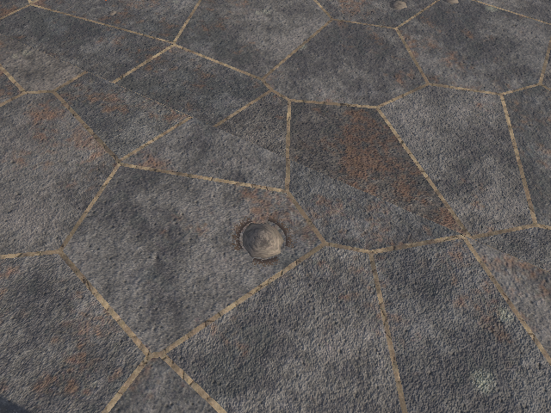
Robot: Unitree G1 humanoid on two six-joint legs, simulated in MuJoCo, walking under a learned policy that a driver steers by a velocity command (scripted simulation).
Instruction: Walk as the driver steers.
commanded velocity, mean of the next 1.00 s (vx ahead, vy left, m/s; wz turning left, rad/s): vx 0.69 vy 0.00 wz -0.26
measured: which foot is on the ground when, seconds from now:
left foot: down 0.00-0.60, up 0.62-1.00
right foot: up 0.00-0.56, down 0.58-1.00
